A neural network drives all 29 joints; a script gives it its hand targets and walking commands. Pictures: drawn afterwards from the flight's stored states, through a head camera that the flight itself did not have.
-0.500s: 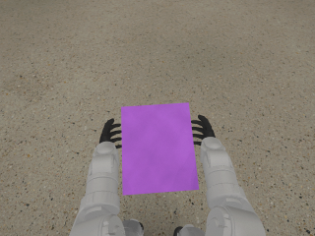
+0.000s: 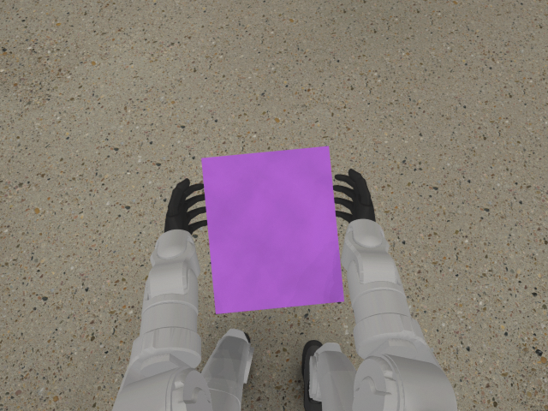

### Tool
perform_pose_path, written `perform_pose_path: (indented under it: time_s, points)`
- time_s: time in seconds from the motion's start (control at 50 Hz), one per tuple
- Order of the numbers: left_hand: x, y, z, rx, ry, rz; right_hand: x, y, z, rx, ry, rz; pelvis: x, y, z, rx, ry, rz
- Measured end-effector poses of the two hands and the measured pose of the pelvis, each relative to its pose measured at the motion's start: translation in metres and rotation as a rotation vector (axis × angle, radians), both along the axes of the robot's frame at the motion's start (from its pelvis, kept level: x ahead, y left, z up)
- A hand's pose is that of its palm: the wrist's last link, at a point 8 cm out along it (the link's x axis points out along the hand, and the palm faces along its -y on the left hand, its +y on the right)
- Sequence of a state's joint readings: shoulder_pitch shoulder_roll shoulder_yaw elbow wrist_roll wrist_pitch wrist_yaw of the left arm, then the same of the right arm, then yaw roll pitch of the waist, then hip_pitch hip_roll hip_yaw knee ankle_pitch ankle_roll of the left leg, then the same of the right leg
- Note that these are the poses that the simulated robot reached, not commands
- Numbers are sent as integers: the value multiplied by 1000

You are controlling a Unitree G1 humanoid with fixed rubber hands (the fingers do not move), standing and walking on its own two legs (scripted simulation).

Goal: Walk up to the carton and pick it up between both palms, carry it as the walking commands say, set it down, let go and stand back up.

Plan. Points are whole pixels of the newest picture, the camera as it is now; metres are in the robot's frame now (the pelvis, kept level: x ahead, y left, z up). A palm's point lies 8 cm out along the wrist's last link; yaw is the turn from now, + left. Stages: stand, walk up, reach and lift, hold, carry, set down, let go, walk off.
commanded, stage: set down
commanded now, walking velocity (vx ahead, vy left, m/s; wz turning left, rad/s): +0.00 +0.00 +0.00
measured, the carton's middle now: (272, 226) +0.39 +0.06 -0.15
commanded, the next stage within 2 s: none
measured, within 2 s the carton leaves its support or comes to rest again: neither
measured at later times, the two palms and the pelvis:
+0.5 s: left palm (193, 231) +0.36 +0.21 -0.15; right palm (344, 219) +0.42 -0.06 -0.15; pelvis -0.02 +0.02 -0.09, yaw +1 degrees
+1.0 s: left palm (203, 231) +0.38 +0.21 -0.23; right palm (336, 221) +0.44 -0.06 -0.23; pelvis -0.03 -0.01 -0.16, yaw +1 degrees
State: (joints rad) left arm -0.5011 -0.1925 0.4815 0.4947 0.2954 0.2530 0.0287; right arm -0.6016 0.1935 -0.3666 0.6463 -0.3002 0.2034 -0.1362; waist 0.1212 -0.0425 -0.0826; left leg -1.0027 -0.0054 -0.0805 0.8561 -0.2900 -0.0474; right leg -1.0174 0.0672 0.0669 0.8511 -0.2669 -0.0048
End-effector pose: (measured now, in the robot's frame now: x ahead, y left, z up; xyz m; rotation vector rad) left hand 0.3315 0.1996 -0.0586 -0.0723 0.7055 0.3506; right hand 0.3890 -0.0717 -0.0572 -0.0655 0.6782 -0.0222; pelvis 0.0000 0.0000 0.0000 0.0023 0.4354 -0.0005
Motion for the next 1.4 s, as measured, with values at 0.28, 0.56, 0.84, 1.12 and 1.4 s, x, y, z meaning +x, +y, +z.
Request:
perform_pose_path:
  time_s: [0.28,0.56,0.84,1.12,1.4]
  points:
    - [16,5,-50,-12,-11,25,17,6,-55,10,-1,2,-7,18,-46,3,144,-1]
    - [28,6,-99,-4,-10,41,34,9,-102,-8,3,24,-17,13,-95,3,209,9]
    - [42,5,-142,12,0,29,48,8,-148,-17,14,34,-27,0,-137,16,253,7]
    - [53,10,-188,20,5,25,60,12,-198,-18,22,47,-38,-7,-177,28,296,2]
    - [67,17,-238,14,6,23,76,19,-247,-28,23,57,-48,-4,-215,28,329,-1]
